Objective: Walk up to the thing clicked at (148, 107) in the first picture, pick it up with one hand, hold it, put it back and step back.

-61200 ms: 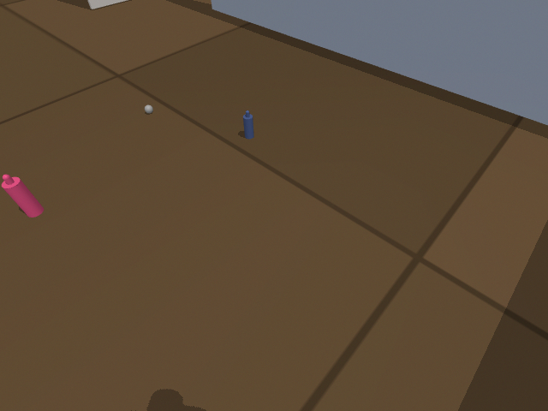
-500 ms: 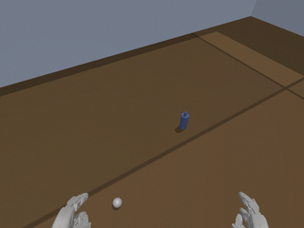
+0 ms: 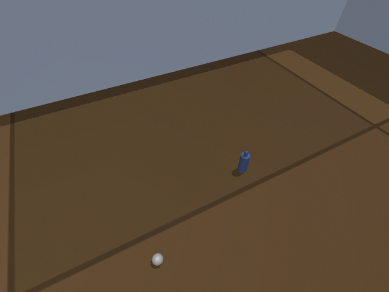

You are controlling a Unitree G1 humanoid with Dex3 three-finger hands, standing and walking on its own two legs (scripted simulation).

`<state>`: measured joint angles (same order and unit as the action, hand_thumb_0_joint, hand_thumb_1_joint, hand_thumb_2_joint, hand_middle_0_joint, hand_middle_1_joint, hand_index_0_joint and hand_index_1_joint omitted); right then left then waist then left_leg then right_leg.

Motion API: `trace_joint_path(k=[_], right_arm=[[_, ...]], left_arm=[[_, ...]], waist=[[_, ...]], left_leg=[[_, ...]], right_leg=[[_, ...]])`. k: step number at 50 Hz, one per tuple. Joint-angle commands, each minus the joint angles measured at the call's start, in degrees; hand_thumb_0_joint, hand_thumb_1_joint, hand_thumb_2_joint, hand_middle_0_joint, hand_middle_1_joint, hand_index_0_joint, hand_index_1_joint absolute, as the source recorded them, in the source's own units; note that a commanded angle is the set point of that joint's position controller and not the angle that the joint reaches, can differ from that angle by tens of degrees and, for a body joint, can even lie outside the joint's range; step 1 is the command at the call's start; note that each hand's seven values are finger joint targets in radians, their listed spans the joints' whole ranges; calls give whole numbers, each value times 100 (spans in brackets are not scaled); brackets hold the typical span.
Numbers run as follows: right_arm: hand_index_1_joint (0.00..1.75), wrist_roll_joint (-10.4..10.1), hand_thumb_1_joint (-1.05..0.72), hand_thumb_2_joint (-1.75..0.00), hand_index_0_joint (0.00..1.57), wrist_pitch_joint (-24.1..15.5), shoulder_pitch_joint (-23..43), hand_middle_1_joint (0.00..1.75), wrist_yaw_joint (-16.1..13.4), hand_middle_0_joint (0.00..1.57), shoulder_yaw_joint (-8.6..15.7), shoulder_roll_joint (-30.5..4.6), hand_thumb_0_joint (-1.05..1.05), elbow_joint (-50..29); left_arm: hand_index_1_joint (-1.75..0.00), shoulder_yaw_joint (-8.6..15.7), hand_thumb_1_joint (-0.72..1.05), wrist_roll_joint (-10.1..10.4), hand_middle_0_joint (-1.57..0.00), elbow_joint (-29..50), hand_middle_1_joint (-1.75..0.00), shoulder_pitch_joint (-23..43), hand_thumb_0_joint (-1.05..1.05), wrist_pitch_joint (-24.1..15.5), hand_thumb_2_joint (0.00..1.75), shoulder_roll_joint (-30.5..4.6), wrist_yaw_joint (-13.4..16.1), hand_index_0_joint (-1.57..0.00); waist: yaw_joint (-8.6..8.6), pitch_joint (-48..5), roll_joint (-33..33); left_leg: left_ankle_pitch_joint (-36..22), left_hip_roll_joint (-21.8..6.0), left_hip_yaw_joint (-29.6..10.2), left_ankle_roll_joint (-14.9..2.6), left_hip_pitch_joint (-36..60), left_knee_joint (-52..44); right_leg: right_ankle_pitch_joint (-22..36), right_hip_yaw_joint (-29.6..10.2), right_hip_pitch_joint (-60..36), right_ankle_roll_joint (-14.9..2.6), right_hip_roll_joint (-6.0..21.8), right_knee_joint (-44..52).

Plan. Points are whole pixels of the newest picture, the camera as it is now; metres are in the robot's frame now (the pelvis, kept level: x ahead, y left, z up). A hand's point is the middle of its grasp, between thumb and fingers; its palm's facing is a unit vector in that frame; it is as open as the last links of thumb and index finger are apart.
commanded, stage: stand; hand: left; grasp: from above
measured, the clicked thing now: (157, 259) +0.41 +0.22 -0.73
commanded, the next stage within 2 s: none
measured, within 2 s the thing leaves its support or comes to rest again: neither
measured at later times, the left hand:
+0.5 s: hand out of the picture +0.02 +0.25 -0.15, palm faces +0.03 -0.94 -0.33, open 7.4 cm
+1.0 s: hand out of the picture +0.04 +0.23 -0.14, palm faces +0.00 -0.95 -0.32, open 7.4 cm
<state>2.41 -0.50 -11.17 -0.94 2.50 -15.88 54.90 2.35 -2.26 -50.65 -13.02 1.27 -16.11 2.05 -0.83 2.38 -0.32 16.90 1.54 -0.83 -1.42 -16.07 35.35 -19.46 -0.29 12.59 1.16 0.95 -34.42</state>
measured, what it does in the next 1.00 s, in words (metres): stands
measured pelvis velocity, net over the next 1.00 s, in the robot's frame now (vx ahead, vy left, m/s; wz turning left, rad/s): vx -0.01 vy -0.01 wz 0.00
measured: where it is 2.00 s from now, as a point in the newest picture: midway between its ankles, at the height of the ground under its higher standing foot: outside the picture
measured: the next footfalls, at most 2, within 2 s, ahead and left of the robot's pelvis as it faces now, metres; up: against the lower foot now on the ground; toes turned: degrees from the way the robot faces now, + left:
none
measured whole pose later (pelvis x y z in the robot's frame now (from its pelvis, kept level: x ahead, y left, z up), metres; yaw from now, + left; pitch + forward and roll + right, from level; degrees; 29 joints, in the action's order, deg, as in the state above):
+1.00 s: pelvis -0.01 -0.01 +0.02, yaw +0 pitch -4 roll +0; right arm 0.8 0.0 -7.9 -0.2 1.6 -17.8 65.6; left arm 1.3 -1.4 -65.5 -9.4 -0.6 -17.0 0.8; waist 0.2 3.7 0.8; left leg 8.3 0.8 -1.4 -0.4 -8.2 20.2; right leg -11.3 0.1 5.2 0.4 0.3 -20.0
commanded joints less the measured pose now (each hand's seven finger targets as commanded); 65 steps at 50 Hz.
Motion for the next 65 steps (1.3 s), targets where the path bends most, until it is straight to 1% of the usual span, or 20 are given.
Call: trace_joint_path(k=[1, 2, 5, 7, 9, 12, 18, 21, 31, 33, 36, 37, 38, 41, 48, 53, 56, 60, 62, 65], right_arm=[[30, -11, -90, -90, 20, -149, 355, 30, -114, 20, 196, -1026, 0, -197], [30, -19, -90, -90, 20, -151, 396, 30, -109, 20, 197, -1051, 0, -139], [30, -56, -90, -90, 20, -163, 407, 30, -117, 20, 183, -1030, 0, 29], [30, -66, -90, -90, 20, -152, 404, 30, -123, 20, 190, -1038, 0, 146], [30, -63, -90, -90, 20, -124, 411, 30, -123, 20, 196, -1099, 0, 248], [30, -76, -90, -90, 20, -139, 488, 30, -112, 20, 197, -1127, 0, 317], [30, -80, -90, -90, 20, -97, 498, 30, -100, 20, 192, -1165, 0, 487], [30, -85, -90, -90, 20, -91, 593, 30, -82, 20, 200, -1208, 0, 504], [30, -110, -90, -90, 20, -79, 598, 30, -27, 20, 149, -1194, 0, 626], [30, -106, -90, -90, 20, -53, 620, 30, -23, 20, 142, -1229, 0, 653], [30, -111, -90, -90, 20, -51, 591, 30, -9, 20, 124, -1246, 0, 670], [30, -127, -90, -90, 20, -53, 627, 30, -1, 20, 124, -1235, 0, 666], [30, -121, -90, -90, 20, -48, 524, 30, -1, 20, 111, -1224, 0, 704], [30, -132, -90, -90, 20, -83, 613, 30, -4, 20, 102, -1263, 0, 692], [30, -138, -90, -90, 20, -89, 564, 30, -13, 20, 60, -1274, 0, 750], [30, -145, -90, -90, 20, -113, 606, 30, -21, 20, 51, -1318, 0, 751], [30, -142, -90, -90, 20, -104, 663, 30, -25, 20, 41, -1322, 0, 776], [30, -140, -90, -90, 20, -117, 639, 30, -38, 20, 28, -1329, 0, 802], [30, -152, -90, -90, 20, -133, 653, 30, -42, 20, 36, -1349, 0, 782], [30, -146, -90, -90, 20, -134, 638, 30, -47, 20, 26, -1361, 0, 813]], left_arm=[[-30, 248, 90, 54, -20, 96, -30, 338, 0, -177, 90, -878, 71, -20], [-30, 239, 90, 52, -20, -1, -30, 296, 0, -181, 90, -883, 60, -20], [-30, 220, 90, 55, -20, -272, -30, 294, 0, -202, 90, -917, 53, -20], [-30, 208, 90, 52, -20, -427, -30, 333, 0, -208, 90, -930, 64, -20], [-30, 196, 90, 53, -20, -560, -30, 364, 0, -193, 90, -952, 53, -20], [-30, 182, 90, 58, -20, -687, -30, 378, 0, -214, 90, -956, 41, -20], [-30, 179, 90, 67, -20, -954, -30, 369, 0, -175, 90, -1014, 17, -20], [-30, 156, 90, 52, -20, -1038, -30, 302, 0, -189, 90, -994, 7, -20], [-30, 118, 90, 58, -20, -1119, -30, 442, 0, -259, 90, -1162, -1, -20], [-30, 113, 90, 66, -20, -1133, -30, 431, 0, -237, 90, -1165, -3, -20], [-30, 120, 90, 83, -20, -1147, -30, 420, 0, -243, 90, -1208, -19, -20], [-30, 116, 90, 80, -20, -1164, -30, 371, 0, -257, 90, -1208, -22, -20], [-30, 124, 90, 85, -20, -1158, -30, 430, 0, -259, 90, -1252, -29, -20], [-30, 117, 90, 88, -20, -1144, -30, 442, 0, -280, 90, -1213, -35, -20], [-30, 129, 90, 112, -20, -1166, -30, 524, 0, -275, 90, -1247, -47, -20], [-30, 139, 90, 116, -20, -1122, -30, 653, 0, -295, 90, -1255, -47, -20], [-30, 121, 90, 122, -20, -1152, -30, 645, 0, -284, 90, -1225, -49, -20], [-30, 136, 90, 138, -20, -1135, -30, 712, 0, -286, 90, -1266, -53, -20], [-30, 143, 90, 150, -20, -1105, -30, 742, 0, -289, 90, -1284, -48, -20], [-30, 143, 90, 159, -20, -1105, -30, 796, 0, -289, 90, -1306, -51, -20]], waist=[[-10, -115, 260], [-38, -138, 272], [-35, -208, 199], [-17, -174, 159], [-5, -23, 175], [-18, -146, 208], [-8, 133, 248], [-38, 105, 225], [76, 69, -105], [57, 240, 52], [68, 206, 104], [48, 139, 13], [92, 166, -22], [79, -17, 67], [94, 18, 11], [98, -246, 12], [75, -127, -10], [79, -279, 22], [79, -426, 65], [90, -407, 0]], left_leg=[[-566, -610, -841, -137, 364, -1322], [-512, -619, -855, -136, 445, -1415], [-1130, -634, -802, -99, 713, -1500], [-1183, -632, -755, -68, 788, -1543], [-573, -628, -809, -61, 636, -1765], [-802, -670, -811, -68, 853, -1849], [107, -719, -960, -32, 646, -2256], [148, -720, -918, -54, 659, -2219], [-399, -669, -747, -44, 946, -1966], [8, -690, -818, -42, 703, -2086], [126, -688, -811, -46, 594, -2114], [-88, -683, -770, -65, 724, -2021], [1, -677, -770, -49, 664, -2044], [-446, -694, -724, -54, 910, -1937], [-644, -722, -698, -47, 868, -1948], [-1317, -759, -632, -41, 1068, -1848], [-1288, -763, -627, -28, 1022, -1875], [-1630, -786, -581, -20, 1128, -1821], [-2029, -820, -561, -17, 1225, -1787], [-2042, -834, -551, -5, 1240, -1812]], right_leg=[[712, -384, -113, -222, 341, 1004], [736, -373, -178, -222, 346, 1076], [1054, -356, -397, -201, 405, 1244], [1020, -356, -455, -168, 425, 1359], [769, -353, -502, -153, 410, 1472], [997, -337, -554, -139, 439, 1536], [671, -295, -476, -114, 391, 1551], [595, -314, -461, -120, 432, 1634], [402, -474, -228, -161, 559, 1940], [224, -425, -208, -160, 496, 1916], [181, -465, -271, -173, 501, 1915], [208, -502, -286, -190, 539, 1958], [87, -532, -239, -184, 539, 1975], [482, -528, -289, -203, 566, 1953], [631, -520, -364, -204, 557, 1951], [1228, -519, -578, -203, 595, 1924], [1122, -493, -536, -194, 570, 1956], [1504, -486, -688, -185, 589, 1915], [1911, -452, -829, -192, 606, 1834], [1925, -481, -839, -193, 613, 1855]])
